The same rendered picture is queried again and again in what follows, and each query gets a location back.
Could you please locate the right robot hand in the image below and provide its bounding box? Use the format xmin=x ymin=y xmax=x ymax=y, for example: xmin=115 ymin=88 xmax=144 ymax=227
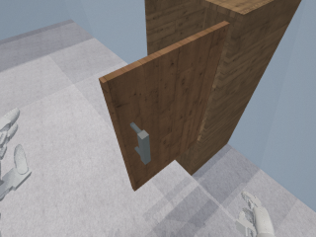
xmin=235 ymin=191 xmax=276 ymax=237

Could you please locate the handle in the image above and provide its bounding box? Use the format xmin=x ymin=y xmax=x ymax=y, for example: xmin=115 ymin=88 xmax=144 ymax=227
xmin=130 ymin=122 xmax=151 ymax=165

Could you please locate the cupboard door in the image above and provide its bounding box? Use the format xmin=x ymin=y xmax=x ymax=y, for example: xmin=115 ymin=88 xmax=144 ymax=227
xmin=98 ymin=21 xmax=230 ymax=191

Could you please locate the left robot hand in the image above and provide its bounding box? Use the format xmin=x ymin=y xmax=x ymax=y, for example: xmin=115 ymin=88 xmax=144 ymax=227
xmin=0 ymin=108 xmax=33 ymax=201

